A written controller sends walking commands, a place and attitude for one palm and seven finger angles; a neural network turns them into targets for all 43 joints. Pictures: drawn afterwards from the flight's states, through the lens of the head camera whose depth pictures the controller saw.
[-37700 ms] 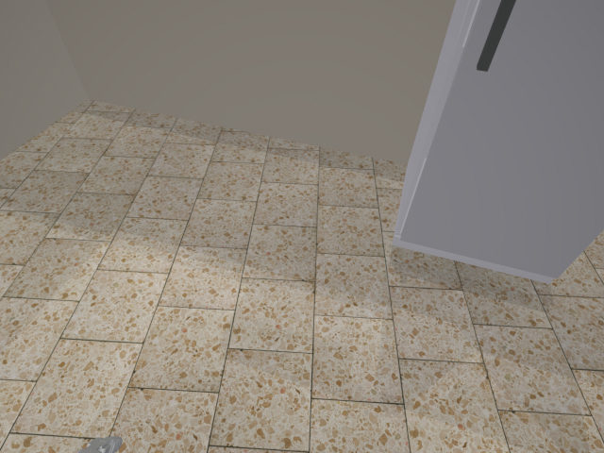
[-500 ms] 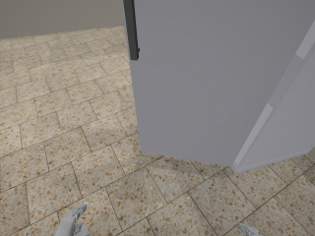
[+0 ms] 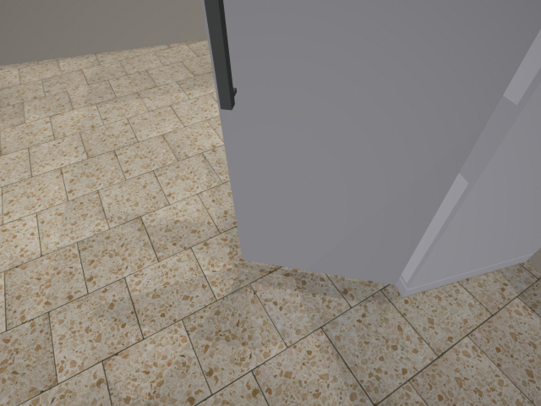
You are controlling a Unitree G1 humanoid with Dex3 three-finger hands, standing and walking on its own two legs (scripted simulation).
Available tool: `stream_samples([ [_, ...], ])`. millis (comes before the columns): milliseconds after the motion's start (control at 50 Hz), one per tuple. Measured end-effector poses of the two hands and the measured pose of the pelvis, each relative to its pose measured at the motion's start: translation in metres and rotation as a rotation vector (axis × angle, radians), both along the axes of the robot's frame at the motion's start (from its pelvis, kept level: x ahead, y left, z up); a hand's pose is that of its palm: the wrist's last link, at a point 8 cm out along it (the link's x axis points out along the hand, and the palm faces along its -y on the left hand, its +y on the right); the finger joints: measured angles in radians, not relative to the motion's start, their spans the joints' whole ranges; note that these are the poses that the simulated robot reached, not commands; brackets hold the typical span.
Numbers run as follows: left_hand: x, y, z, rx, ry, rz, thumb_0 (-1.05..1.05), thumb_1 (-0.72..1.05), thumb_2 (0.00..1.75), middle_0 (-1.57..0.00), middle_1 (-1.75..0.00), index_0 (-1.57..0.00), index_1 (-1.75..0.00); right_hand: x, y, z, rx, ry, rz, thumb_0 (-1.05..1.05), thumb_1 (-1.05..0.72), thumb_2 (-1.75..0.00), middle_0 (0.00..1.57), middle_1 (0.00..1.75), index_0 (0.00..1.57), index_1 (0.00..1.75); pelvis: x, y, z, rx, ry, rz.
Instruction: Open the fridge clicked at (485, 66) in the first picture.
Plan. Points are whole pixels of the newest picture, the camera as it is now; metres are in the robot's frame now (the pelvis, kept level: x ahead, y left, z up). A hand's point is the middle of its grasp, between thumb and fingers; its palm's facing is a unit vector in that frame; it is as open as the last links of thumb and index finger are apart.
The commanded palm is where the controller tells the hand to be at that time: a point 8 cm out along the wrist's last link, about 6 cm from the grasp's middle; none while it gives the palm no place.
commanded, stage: let the arm hang, fingers relaxed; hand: left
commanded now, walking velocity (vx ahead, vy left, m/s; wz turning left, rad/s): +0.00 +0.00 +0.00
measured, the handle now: (223, 39) +0.72 +0.13 +0.21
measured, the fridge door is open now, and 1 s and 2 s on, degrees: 63 63 63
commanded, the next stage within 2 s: look to check the result in 0.40 s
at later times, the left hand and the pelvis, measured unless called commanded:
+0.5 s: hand out of the picture -0.03 +0.16 -0.18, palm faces +0.02 -0.99 -0.16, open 7.4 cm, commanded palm none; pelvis -0.01 +0.01 +0.00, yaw -1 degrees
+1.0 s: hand out of the picture -0.02 +0.17 -0.18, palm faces +0.01 -0.99 -0.17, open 7.4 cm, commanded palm none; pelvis -0.01 +0.01 +0.00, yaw -1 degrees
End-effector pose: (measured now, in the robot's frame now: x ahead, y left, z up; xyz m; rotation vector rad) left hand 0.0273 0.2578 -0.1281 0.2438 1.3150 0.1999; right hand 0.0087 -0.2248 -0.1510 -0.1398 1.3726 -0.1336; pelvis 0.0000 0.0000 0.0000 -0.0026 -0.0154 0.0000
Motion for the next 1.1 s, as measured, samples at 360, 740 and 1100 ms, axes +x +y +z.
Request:
stream_samples([
  [360,-0.041,-0.043,-0.020,-0.131,0.102,0.026,0.00,0.92,0.89,-0.20,-0.30,-0.20,-0.30,-0.028,0.015,0.006,0.000,0.057,-0.032,0.01,-0.91,-0.90,0.19,0.30,0.20,0.30,-0.004,0.003,0.003,0.001,-0.010,-0.014],
  [740,-0.059,-0.037,-0.018,-0.120,0.136,0.044,0.00,0.91,0.89,-0.20,-0.30,-0.20,-0.30,-0.041,0.030,0.003,0.023,0.081,-0.047,0.01,-0.91,-0.90,0.19,0.30,0.20,0.30,-0.008,0.009,0.002,-0.002,-0.006,-0.014],
  [1100,-0.046,-0.033,-0.019,-0.125,0.098,0.029,0.00,0.91,0.89,-0.20,-0.30,-0.20,-0.30,-0.041,0.030,0.005,0.011,0.066,-0.050,0.01,-0.91,-0.90,0.19,0.30,0.20,0.30,-0.011,0.014,0.002,-0.002,-0.008,-0.015],
])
